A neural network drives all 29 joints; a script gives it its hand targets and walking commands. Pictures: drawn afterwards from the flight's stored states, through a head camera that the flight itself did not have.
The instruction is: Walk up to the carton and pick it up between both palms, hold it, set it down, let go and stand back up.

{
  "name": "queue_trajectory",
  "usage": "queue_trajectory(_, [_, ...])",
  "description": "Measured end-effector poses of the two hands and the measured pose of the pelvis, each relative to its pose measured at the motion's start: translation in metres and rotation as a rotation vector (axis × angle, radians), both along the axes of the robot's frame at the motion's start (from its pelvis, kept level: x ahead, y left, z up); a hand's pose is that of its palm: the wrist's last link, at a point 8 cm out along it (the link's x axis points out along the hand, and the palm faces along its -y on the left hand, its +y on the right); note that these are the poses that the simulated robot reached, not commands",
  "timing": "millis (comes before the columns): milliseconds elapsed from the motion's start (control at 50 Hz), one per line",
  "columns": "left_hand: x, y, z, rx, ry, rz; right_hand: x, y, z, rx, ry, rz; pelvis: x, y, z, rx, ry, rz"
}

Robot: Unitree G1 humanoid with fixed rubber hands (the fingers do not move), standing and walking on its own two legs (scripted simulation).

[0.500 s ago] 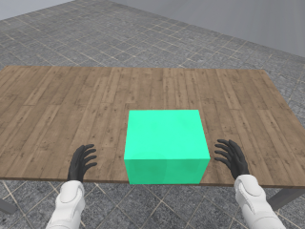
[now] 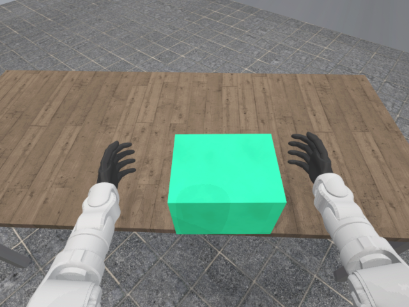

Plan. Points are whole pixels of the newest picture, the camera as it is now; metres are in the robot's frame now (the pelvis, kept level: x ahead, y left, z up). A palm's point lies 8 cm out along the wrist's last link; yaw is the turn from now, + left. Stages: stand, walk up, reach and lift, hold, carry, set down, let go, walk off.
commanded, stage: reach and lift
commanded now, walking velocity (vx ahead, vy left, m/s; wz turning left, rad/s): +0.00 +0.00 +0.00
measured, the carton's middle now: (223, 184) +0.41 -0.01 -0.06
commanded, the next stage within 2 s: none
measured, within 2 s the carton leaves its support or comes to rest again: neither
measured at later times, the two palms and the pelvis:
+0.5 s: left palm (120, 176) +0.39 +0.22 +0.01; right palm (305, 163) +0.42 -0.19 +0.02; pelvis +0.00 -0.01 -0.02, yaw +1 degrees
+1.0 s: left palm (136, 193) +0.39 +0.20 -0.07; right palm (294, 184) +0.42 -0.19 -0.07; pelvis -0.02 -0.01 -0.07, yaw +0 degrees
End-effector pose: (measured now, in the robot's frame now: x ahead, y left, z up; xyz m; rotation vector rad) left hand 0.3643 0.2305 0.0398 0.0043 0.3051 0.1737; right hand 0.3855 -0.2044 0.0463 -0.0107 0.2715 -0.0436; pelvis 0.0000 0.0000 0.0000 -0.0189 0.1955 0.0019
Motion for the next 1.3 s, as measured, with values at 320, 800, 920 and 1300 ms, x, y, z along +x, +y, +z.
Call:
queue_trajectory(320, [0.038,-0.008,0.012,0.024,-0.009,-0.004,0.042,0.007,0.015,0.0,-0.005,-0.004,-0.003,-0.004,-0.007,-0.003,0.115,0.006])
queue_trajectory(800, [0.026,-0.014,-0.095,0.015,0.009,0.02,0.033,0.009,-0.098,-0.007,0.01,-0.026,-0.014,-0.007,-0.054,-0.001,0.339,0.007])
queue_trajectory(920, [0.029,-0.022,-0.105,0.014,0.001,-0.001,0.034,0.01,-0.108,0.0,-0.015,-0.024,-0.018,-0.006,-0.064,-0.001,0.351,-0.001])
queue_trajectory(1300, [0.026,-0.041,-0.097,0.003,-0.026,-0.01,0.034,0.03,-0.101,0.012,-0.025,-0.04,-0.019,-0.004,-0.068,0.006,0.314,0.0])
